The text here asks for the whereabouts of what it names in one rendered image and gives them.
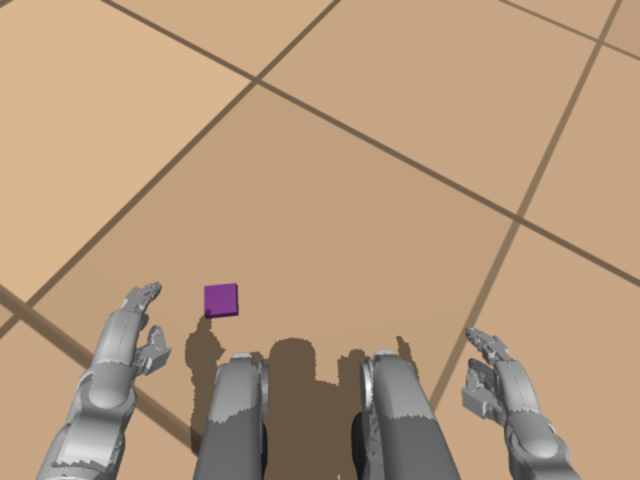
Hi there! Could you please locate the right robot arm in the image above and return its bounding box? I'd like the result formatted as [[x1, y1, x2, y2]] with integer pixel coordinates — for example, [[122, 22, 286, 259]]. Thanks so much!
[[504, 412, 582, 480]]

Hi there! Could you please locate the left robot arm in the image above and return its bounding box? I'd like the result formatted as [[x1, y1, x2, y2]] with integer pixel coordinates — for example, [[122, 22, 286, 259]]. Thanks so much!
[[35, 362, 137, 480]]

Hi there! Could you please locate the small box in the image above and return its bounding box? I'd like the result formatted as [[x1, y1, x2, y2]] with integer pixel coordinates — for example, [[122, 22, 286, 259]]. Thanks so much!
[[204, 283, 238, 319]]

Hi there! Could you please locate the right robot foot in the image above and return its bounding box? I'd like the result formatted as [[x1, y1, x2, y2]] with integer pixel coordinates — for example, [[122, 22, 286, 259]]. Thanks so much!
[[351, 412, 367, 480]]

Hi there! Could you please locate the left robot hand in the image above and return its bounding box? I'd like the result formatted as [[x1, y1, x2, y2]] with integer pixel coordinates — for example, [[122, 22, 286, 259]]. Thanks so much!
[[90, 282, 172, 378]]

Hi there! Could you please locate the right robot hand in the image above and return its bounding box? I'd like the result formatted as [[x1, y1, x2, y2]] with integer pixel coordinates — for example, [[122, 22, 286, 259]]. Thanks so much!
[[461, 327, 542, 428]]

